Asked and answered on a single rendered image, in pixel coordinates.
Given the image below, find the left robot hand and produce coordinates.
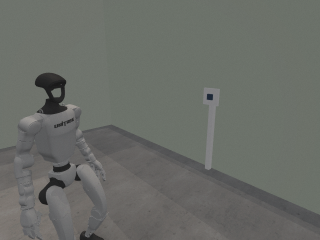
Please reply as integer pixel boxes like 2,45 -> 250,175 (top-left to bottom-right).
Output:
89,160 -> 106,181

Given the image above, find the robot left shin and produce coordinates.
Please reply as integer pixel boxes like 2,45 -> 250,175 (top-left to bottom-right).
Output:
85,213 -> 108,238

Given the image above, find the robot left thigh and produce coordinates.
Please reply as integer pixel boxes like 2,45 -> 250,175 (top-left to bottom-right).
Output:
75,164 -> 107,220

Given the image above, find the button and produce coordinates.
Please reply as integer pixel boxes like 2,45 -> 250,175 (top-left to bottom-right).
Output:
207,94 -> 213,101

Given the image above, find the right robot forearm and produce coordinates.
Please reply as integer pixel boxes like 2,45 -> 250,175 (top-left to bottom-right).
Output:
13,157 -> 35,211

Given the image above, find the panel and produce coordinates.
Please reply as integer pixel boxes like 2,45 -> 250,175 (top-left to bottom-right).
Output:
203,87 -> 220,170

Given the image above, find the robot right upper arm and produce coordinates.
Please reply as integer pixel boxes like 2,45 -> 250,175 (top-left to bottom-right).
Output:
15,114 -> 43,169

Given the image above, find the left robot forearm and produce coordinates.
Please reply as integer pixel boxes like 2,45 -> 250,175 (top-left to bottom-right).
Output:
75,135 -> 96,163

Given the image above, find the right robot hand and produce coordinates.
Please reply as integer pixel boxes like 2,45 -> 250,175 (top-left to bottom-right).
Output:
20,207 -> 43,240

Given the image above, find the robot left upper arm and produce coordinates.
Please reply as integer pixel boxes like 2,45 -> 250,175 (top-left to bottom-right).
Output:
66,104 -> 83,141

